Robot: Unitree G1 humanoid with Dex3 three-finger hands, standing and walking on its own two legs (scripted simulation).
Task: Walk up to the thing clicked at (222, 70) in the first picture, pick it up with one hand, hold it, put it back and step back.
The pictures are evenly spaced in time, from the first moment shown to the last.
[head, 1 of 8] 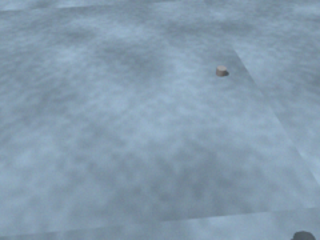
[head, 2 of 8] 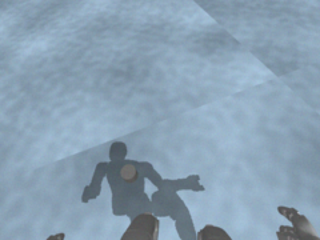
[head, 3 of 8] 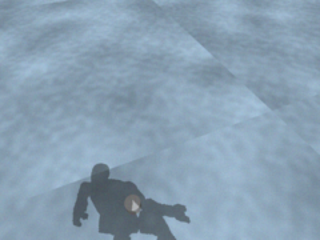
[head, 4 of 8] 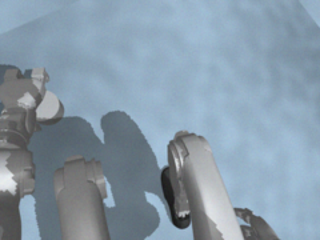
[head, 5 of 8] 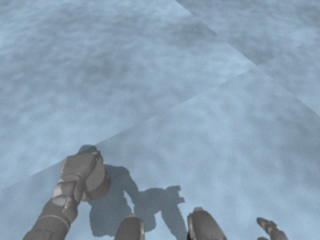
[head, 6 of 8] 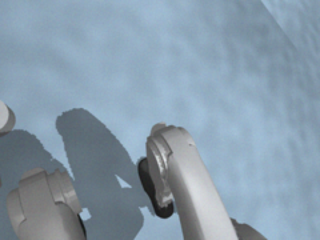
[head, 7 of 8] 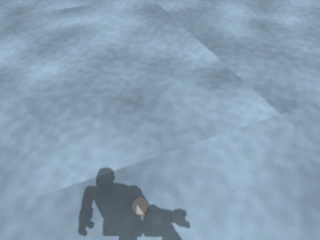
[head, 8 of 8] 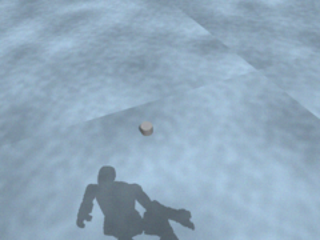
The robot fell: no
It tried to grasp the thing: yes
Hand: left
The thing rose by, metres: 0.64
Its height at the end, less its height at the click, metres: +0.00
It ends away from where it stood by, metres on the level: 0.01
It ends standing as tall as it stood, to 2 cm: yes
